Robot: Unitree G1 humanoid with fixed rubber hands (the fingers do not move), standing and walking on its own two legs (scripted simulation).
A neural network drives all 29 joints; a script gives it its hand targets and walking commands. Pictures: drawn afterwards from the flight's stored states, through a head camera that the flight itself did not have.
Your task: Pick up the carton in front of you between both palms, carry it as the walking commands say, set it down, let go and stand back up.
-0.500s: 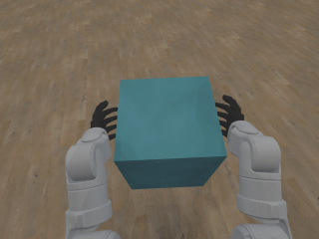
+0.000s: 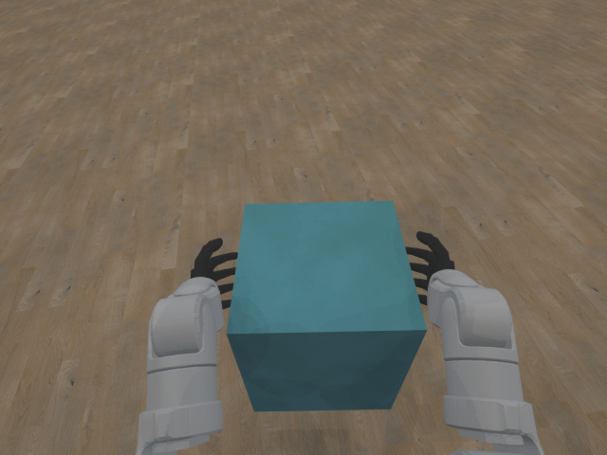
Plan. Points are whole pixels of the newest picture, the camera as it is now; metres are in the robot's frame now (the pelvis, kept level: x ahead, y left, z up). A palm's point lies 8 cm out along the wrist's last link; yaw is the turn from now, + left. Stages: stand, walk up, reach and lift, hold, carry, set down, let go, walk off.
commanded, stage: carry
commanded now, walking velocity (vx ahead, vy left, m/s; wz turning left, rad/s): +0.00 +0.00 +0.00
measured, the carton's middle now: (320, 310) +0.33 +0.00 +0.01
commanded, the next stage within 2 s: hold in 1.32 s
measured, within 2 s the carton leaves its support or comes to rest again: neither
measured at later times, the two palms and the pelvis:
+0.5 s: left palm (202, 344) +0.27 +0.16 +0.04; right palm (431, 337) +0.27 -0.14 +0.04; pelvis -0.01 +0.01 +0.00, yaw +0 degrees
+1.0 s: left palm (192, 358) +0.25 +0.17 +0.05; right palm (432, 349) +0.25 -0.13 +0.05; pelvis -0.04 +0.02 +0.00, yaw +0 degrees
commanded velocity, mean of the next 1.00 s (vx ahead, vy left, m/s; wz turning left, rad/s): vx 0.00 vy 0.00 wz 0.00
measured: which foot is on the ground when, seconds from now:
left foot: down 0.00-1.00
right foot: down 0.00-1.00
